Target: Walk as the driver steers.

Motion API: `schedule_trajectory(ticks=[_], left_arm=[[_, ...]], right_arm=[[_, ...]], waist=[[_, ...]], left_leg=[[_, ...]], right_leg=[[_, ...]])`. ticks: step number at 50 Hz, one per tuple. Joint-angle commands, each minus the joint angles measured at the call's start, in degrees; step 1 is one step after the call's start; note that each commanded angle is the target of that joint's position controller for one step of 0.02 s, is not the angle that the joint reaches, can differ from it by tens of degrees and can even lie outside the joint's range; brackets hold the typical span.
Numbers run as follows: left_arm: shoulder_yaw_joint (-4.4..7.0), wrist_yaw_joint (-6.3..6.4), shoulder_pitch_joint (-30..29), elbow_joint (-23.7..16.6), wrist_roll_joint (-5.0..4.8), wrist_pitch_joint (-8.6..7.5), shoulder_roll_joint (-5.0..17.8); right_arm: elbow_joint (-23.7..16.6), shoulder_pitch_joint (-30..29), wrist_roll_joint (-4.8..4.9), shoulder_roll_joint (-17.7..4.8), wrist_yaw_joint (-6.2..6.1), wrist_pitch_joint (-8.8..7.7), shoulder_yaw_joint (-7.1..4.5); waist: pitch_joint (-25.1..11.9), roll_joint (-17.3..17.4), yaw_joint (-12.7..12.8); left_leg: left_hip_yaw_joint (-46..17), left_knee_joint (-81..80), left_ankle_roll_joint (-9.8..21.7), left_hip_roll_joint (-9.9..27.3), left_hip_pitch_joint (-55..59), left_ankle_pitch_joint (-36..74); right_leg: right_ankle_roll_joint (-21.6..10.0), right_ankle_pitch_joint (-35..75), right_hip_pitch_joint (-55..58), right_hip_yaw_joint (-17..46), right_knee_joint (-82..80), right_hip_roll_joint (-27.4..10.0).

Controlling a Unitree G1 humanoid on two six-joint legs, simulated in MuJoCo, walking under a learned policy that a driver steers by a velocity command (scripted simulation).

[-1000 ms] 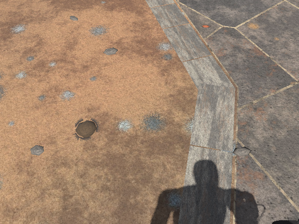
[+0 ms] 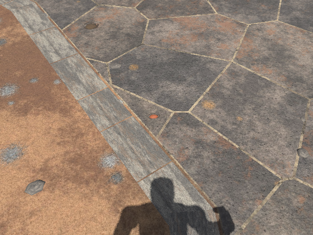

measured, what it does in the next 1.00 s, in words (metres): walks ahead: right foot, then left foot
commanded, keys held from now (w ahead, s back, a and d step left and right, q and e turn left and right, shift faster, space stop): w+e+shift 0.12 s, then e+shift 0.08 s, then shift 0.10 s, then q+shift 0.40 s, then w+q+shift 0.30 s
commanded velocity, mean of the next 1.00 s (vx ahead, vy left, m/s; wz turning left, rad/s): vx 0.46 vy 0.00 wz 0.06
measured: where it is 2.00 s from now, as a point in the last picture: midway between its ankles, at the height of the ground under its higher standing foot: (130, 95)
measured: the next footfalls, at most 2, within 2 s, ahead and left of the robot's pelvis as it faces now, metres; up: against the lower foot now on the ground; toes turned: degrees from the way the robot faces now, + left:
right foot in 0.34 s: +0.40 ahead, -0.14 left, +0.00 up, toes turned -19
left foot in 0.90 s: +0.48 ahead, +0.11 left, +0.00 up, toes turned +9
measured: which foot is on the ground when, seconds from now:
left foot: down 0.00-0.34, up 0.36-0.88, down 0.90-1.00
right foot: up 0.00-0.32, down 0.34-0.92, up 0.94-1.00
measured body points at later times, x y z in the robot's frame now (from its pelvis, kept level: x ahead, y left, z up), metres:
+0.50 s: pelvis +0.30 -0.04 -0.01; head +0.35 -0.05 +0.44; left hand +0.55 +0.12 -0.11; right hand +0.28 -0.33 -0.13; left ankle +0.27 +0.14 -0.64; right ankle +0.36 -0.13 -0.74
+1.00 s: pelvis +0.50 +0.03 -0.01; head +0.52 +0.07 +0.44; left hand +0.63 +0.32 -0.13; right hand +0.60 -0.26 -0.10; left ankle +0.44 +0.11 -0.74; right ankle +0.40 -0.13 -0.65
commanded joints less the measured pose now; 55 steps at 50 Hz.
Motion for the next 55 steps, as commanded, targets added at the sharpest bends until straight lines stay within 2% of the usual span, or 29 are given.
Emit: schedule_trajectory(ticks=[1, 6, 9, 11, 12, 13, 15, 16, 17, 18, 19, 20, 21, 22, 25, 29, 34, 35, 38, 41, 43, 44, 45, 46, 47, 48, 50, 52, 55], left_arm=[[0.35, -1.74, -6.45, -5.69, 1.8, -0.29, 4.4], [-0.84, -3.53, -12.93, -7.85, 1.1, 0.95, 2.4], [-1.7, -3.81, -18.22, -9.93, 1.81, 0.86, 1.12], [-3.04, -4.75, -22.09, -11.01, 1.76, 0.61, -1.23], [-2.72, -3.9, -21.11, -11.67, -4.8, -1.93, -2.14], [-2.61, -4.0, -20.78, -11.5, -4.59, -2.9, -0.81], [-0.88, -3.95, -14.65, -10.28, -2.27, -2.98, 2.73], [0.51, -3.24, -6.83, -8.31, -1.76, -2.68, 5.29], [1.22, -1.91, 1.12, -5.96, -1.09, -2.49, 6.35], [0.3, -0.02, 0.91, -4.62, 0.47, -2.22, 9.17], [-0.18, 0.87, 2.92, -6.94, 2.87, -2.67, 7.85], [0.03, 0.75, 1.58, -7.0, 2.11, -2.27, 6.33], [-0.4, 0.46, -4.25, -6.41, 0.47, -2.76, 5.42], [-1.03, 0.4, -7.97, -5.89, -0.7, -3.25, 3.23], [-1.23, -0.32, -14.1, -4.28, 0.67, -3.99, 1.22], [-0.56, 1.37, -17.49, -2.77, 1.1, -3.72, 1.88], [0.01, 3.41, -17.27, -1.39, 0.43, -1.04, 2.84], [0.3, 3.43, -16.76, -1.11, 0.18, -0.5, 3.5], [1.93, 2.52, -13.41, -0.27, -1.42, -0.43, 7.31], [2.73, 2.07, -11.87, 0.64, -2.22, -1.17, 8.22], [2.91, 1.53, -12.39, 0.9, -2.37, -1.26, 8.04], [2.86, 1.19, -14.74, 0.6, -2.64, -1.2, 7.65], [2.47, 0.86, -17.65, 0.0, -2.87, -1.39, 6.13], [0.91, -0.2, -16.07, -1.42, 1.97, -0.92, 3.04], [-0.1, -1.25, -21.12, -7.4, 3.08, -1.97, -1.36], [-0.35, -1.13, -23.87, -7.36, 5.03, -2.41, 1.41], [-0.44, -1.39, -21.27, -5.73, 2.82, -3.68, 2.98], [-0.6, -1.71, -20.04, -5.29, 3.18, -2.76, 3.82], [-1.45, -1.93, -22.52, -6.63, 2.46, -1.43, 2.82]], right_arm=[[-0.42, 9.01, 0.42, -7.1, -0.25, -0.48, -2.48], [3.45, 14.2, 1.34, -5.22, 1.26, -2.0, -2.19], [5.48, 13.71, 1.57, -3.68, 1.11, -2.35, -1.64], [6.73, 14.76, 1.78, -4.09, 0.59, -2.2, -1.65], [4.44, 10.94, 3.01, -10.57, -1.18, -1.76, -3.56], [4.54, 11.28, 3.33, -12.35, -2.25, -1.59, -4.02], [5.06, 11.91, 4.03, -14.45, -3.34, -0.96, -4.91], [5.39, 12.43, 4.22, -13.47, -3.03, -0.94, -4.61], [5.08, 10.65, 4.6, -11.59, -2.25, -1.41, -3.81], [3.89, 17.0, 0.61, -2.25, -0.52, -2.11, -1.09], [7.03, 25.94, 4.13, -4.67, 1.02, -2.52, -0.16], [6.69, 18.25, 5.55, -11.35, 1.15, -2.07, -2.01], [4.3, 14.22, 6.09, -10.45, 0.89, -1.43, -2.15], [4.97, 12.88, 5.37, -8.63, 0.11, -0.56, -2.04], [6.78, 18.19, 4.59, -6.1, -0.98, 3.42, -2.72], [3.62, 14.74, 3.9, -4.31, -1.9, 4.81, -3.42], [-0.32, 6.95, 3.63, -2.7, 0.14, 5.15, -3.26], [-1.18, 5.83, 3.65, -3.09, 0.68, 5.38, -3.43], [-3.69, 2.51, 4.58, -4.79, 2.2, 6.14, -4.04], [-4.58, 0.36, 4.55, -5.02, 3.08, 5.83, -4.27], [-3.57, 2.22, 5.16, -3.96, 3.3, 5.43, -4.26], [-1.61, 6.73, 5.31, -3.7, 3.19, 5.23, -4.6], [1.95, 15.8, 5.1, -5.88, 2.76, 5.0, -6.11], [6.31, 28.72, -1.08, -9.62, 2.95, 5.13, -6.84], [5.66, 27.9, -0.04, -17.58, 2.63, 5.02, -8.34], [2.67, 24.34, 0.47, -14.31, 2.58, 4.15, -7.43], [2.89, 21.12, 0.76, -11.08, 1.98, 3.25, -6.29], [2.64, 17.32, 1.92, -9.4, 1.69, 2.36, -5.23], [4.05, 18.08, 2.43, -10.1, 1.82, 0.88, -5.31]], waist=[[1.97, 5.58, -5.35], [5.02, 7.14, -5.32], [9.33, 6.09, -3.79], [10.06, 5.15, -4.35], [8.0, 8.43, -3.69], [4.89, 8.12, -2.36], [-0.14, 9.53, 1.63], [-3.95, 8.71, 5.12], [-5.47, 4.95, 10.03], [-11.41, -12.21, 3.04], [-31.15, -8.56, 4.48], [-29.22, -0.04, 7.69], [-18.52, 1.92, 3.8], [-11.39, 5.35, 0.82], [-3.22, -1.02, -5.03], [-1.66, -4.1, -5.48], [-1.65, -4.55, -2.47], [-1.43, -4.57, -1.96], [-0.85, -5.42, -0.68], [3.12, -3.95, -0.77], [3.93, -2.24, -2.21], [3.04, -0.83, -4.98], [0.72, 1.99, -9.55], [-2.44, 12.36, -13.85], [-0.34, 29.45, -11.33], [1.4, 14.25, -12.19], [4.28, 3.83, -7.95], [4.58, 4.2, -5.08], [6.53, 4.35, -4.53]], left_leg=[[-18.15, -16.49, 1.48, 17.61, 21.27, -15.82], [-1.91, -18.71, -0.11, 13.95, 18.78, 5.68], [8.44, -16.68, 0.21, 11.71, 14.3, 35.1], [12.38, -15.89, -0.97, 9.99, 12.33, 42.16], [12.13, -12.17, -2.17, 10.01, 13.16, 50.84], [12.01, -9.04, -2.5, 11.22, 14.65, 59.77], [10.67, 0.42, -2.06, 14.24, 15.39, 71.88], [9.14, 8.92, -1.41, 14.55, 13.03, 68.61], [10.67, 23.5, -1.77, 10.94, 6.23, 51.79], [8.87, 47.52, -1.94, 2.9, -13.78, -24.1], [-9.71, 61.7, -1.04, -0.46, -18.45, -29.68], [-10.66, 59.08, -1.03, 1.92, -16.5, -23.35], [-7.9, 52.54, -1.69, 4.57, -19.41, -19.26], [-5.39, 47.93, -3.04, 6.89, -18.46, -16.91], [-2.43, 44.21, -6.12, 8.12, -6.74, -12.28], [-0.95, 38.15, -7.58, 9.42, -11.78, -2.69], [2.4, 24.2, -5.5, 9.99, -11.8, 5.61], [3.12, 22.24, -4.88, 9.76, -11.96, 4.62], [3.76, 19.99, -1.61, 10.63, -14.6, -2.7], [4.71, 16.96, 1.97, 10.92, -18.48, -10.21], [7.57, 12.74, 4.4, 9.82, -14.68, -11.24], [10.8, 7.91, 5.87, 7.29, -6.12, -8.97], [13.03, 3.29, 7.79, 2.99, 6.98, -6.96], [-4.74, -3.93, 11.3, 6.54, 21.62, -18.55], [-37.79, -14.37, 18.28, 17.14, 32.4, -16.8], [-37.35, -16.22, 18.53, 20.06, 34.47, -12.62], [-25.87, -13.28, 16.41, 17.18, 27.07, -3.78], [-20.25, -15.96, 14.43, 12.41, 20.61, -1.01], [-17.06, -18.58, 15.23, 9.25, 17.43, 6.54]], right_leg=[[1.31, 6.07, -26.96, -3.01, 9.96, -8.52], [1.68, 15.04, -30.86, -6.15, 15.54, -11.05], [2.91, 18.19, -26.86, -11.85, 5.85, -9.64], [2.14, 20.88, -19.39, -16.27, -7.47, -8.03], [1.89, 22.4, -14.94, -14.79, -12.49, -7.21], [1.65, 22.7, -10.05, -16.31, -15.91, -4.72], [-0.64, 20.59, 0.77, -16.0, -19.32, -1.62], [-3.32, 24.19, 11.12, -11.94, -22.8, -2.17], [-6.81, 37.5, 23.46, -7.03, -33.91, -5.26], [-10.82, 75.86, 45.03, 5.35, -21.08, -19.24], [-24.23, 80.03, 54.85, 24.57, -19.28, -37.12], [-21.34, 70.3, 45.75, 18.41, -25.99, -31.9], [-18.32, 59.56, 36.73, 12.07, -29.55, -28.82], [-15.56, 52.98, 26.83, 8.47, -32.77, -25.97], [-13.66, 48.5, 4.28, -2.51, -41.02, -22.42], [-11.28, 44.13, 3.62, -11.85, -42.97, -21.29], [-9.55, 32.28, 9.34, -16.66, -41.78, -22.06], [-9.31, 31.01, 10.9, -16.6, -41.03, -23.14], [-8.22, 5.63, 16.55, -11.0, -45.42, -29.16], [-6.06, -5.36, 22.91, -9.16, -47.2, -31.57], [-4.46, -5.24, 23.65, -12.6, -44.59, -30.17], [-2.96, -1.55, 19.83, -17.16, -39.61, -27.17], [-0.87, 10.77, 13.52, -22.89, -26.32, -22.18], [1.9, 9.06, -1.24, -27.35, 1.08, -16.79], [5.63, -14.47, -30.66, -18.83, 15.05, -4.35], [5.59, -11.16, -39.14, -10.0, 20.28, -8.11], [4.92, -0.13, -33.75, -8.34, 13.83, -12.61], [6.25, 4.8, -25.93, -9.01, 7.08, -12.5], [7.94, 8.56, -24.39, -11.27, 0.0, -10.16]])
